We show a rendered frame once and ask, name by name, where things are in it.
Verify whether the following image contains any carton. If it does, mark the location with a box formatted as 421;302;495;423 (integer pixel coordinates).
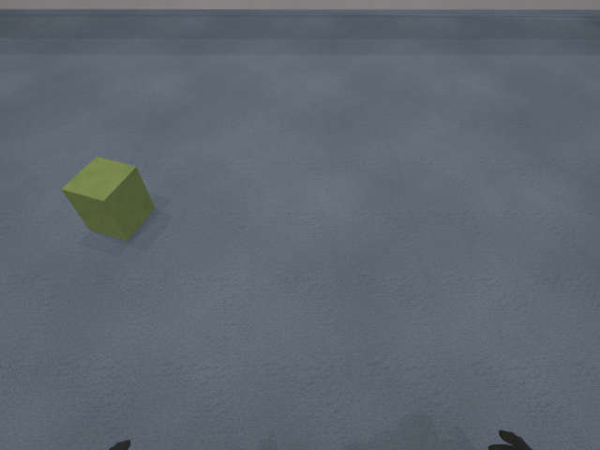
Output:
61;157;155;241

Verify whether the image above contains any robot right hand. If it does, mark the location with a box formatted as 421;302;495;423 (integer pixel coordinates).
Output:
488;430;532;450

